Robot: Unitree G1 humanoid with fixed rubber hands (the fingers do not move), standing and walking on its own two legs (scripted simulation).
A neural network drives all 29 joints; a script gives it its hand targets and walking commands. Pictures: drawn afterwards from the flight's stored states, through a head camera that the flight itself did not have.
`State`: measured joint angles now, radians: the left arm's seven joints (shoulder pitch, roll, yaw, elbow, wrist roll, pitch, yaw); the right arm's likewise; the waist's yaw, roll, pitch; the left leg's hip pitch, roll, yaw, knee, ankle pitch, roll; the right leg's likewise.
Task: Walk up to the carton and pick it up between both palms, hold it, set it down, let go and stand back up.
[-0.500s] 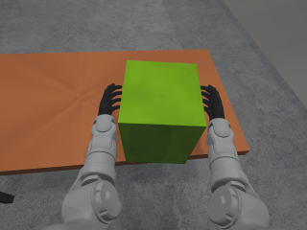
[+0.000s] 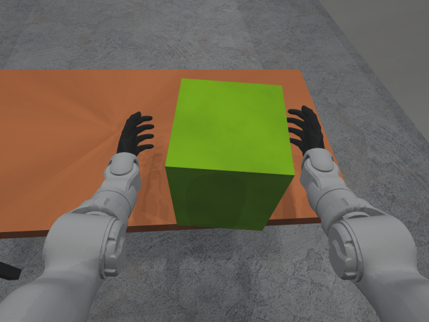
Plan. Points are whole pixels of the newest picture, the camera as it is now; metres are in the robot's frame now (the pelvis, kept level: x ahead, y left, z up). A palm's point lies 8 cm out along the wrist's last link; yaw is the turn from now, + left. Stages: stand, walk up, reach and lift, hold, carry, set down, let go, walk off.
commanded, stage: set down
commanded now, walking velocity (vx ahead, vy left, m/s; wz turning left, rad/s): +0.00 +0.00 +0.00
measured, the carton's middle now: (225, 160) +0.45 -0.01 +0.00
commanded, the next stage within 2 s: none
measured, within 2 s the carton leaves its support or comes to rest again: neither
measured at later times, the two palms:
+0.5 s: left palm (122, 108) +0.46 +0.17 +0.14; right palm (349, 112) +0.45 -0.21 +0.16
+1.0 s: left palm (119, 78) +0.48 +0.17 +0.19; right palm (359, 86) +0.45 -0.21 +0.20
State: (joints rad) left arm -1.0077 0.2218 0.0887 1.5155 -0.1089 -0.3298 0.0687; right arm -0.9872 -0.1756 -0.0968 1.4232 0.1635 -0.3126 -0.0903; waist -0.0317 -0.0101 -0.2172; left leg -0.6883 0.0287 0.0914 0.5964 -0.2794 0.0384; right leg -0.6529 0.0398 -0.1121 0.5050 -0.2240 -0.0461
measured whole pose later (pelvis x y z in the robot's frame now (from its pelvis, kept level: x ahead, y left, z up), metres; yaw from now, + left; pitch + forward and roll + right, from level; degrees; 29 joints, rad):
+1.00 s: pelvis +0.00 -0.01 +0.02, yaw +0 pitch +13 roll -1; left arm -1.16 0.34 0.01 1.23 -0.17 0.12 0.00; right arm -1.13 -0.28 -0.02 1.21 0.33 0.08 -0.09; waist -0.08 -0.03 -0.17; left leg -0.43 0.02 0.09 0.41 -0.20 0.02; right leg -0.40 0.05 -0.10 0.33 -0.15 -0.05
